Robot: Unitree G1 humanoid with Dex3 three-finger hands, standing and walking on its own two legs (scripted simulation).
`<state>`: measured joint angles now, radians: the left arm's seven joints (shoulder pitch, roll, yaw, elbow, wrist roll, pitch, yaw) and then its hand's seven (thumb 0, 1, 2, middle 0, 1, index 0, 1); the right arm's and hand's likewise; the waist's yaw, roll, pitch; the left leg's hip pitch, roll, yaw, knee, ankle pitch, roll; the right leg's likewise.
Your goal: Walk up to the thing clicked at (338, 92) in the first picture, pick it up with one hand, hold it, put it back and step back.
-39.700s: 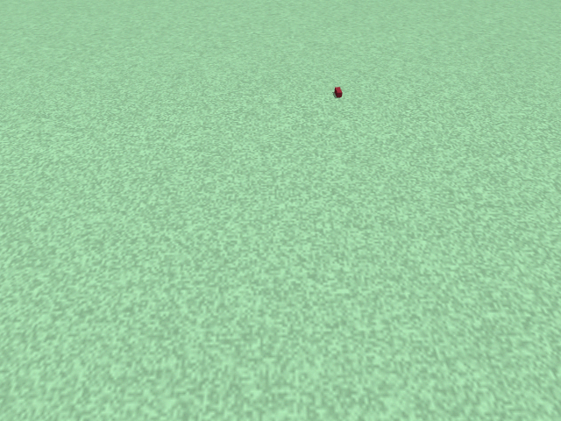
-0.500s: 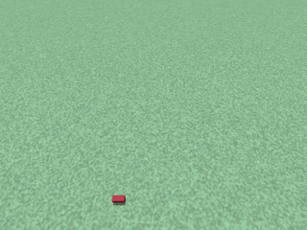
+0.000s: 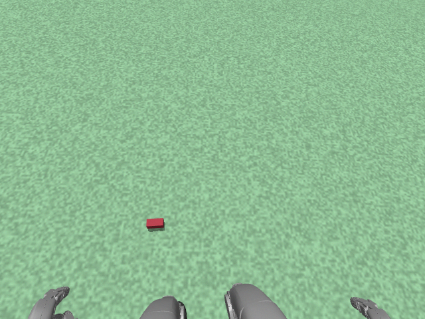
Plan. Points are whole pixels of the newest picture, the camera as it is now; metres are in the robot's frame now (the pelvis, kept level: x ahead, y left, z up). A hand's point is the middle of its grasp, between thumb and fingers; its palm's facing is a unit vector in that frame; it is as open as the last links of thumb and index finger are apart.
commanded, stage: step back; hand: left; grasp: from above
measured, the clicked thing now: (155, 223) +0.51 +0.21 -0.74
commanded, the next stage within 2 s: none
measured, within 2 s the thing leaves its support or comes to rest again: neither
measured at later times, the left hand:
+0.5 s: hand out of the picture -0.01 +0.26 -0.14, palm faces +0.04 -0.91 -0.41, open 7.4 cm
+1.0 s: hand out of the picture -0.22 +0.22 -0.14, palm faces -0.02 -0.91 -0.41, open 7.4 cm
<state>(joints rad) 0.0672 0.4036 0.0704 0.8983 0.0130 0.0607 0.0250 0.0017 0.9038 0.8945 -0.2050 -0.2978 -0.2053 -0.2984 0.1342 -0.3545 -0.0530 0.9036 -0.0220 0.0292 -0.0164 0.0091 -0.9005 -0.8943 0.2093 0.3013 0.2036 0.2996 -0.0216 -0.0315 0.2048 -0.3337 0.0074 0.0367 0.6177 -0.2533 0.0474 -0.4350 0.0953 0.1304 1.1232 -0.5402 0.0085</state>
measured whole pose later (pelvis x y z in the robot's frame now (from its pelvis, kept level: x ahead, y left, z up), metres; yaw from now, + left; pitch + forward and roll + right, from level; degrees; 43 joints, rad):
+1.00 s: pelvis -0.29 -0.04 +0.00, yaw -1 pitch -3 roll +1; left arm 0.22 0.35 0.07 0.86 0.04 0.04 0.00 0.00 0.90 0.89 -0.21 -0.30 -0.21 -0.30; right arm 0.12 -0.41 -0.06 0.85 0.00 0.07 -0.02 0.01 -0.90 -0.89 0.21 0.30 0.20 0.30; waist 0.03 0.03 0.16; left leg -0.53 -0.10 -0.14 1.07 -0.47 0.00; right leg -0.28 0.00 0.05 0.66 -0.34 -0.01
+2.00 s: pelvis -0.57 -0.05 +0.00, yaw +4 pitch -3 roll +1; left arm 0.24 0.41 0.08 0.97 0.03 0.02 -0.02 0.01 0.90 0.89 -0.21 -0.30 -0.21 -0.30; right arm 0.25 -0.35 -0.05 1.00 -0.04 0.00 0.02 0.01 -0.90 -0.89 0.21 0.30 0.20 0.30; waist 0.00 -0.02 0.05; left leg -0.23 -0.02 -0.02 0.56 -0.29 0.03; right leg -0.35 -0.01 0.03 0.80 -0.45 -0.01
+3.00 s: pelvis -0.53 -0.04 +0.02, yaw +2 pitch -3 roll +0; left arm 0.08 0.35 0.00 1.12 0.01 -0.02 0.00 0.00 0.90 0.89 -0.21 -0.30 -0.21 -0.30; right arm 0.04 -0.34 -0.02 1.13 0.00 -0.01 0.01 0.01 -0.90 -0.89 0.21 0.30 0.20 0.30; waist 0.00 0.01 0.06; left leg -0.16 0.02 0.04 0.36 -0.15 -0.01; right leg -0.06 -0.02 0.02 0.34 -0.23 0.03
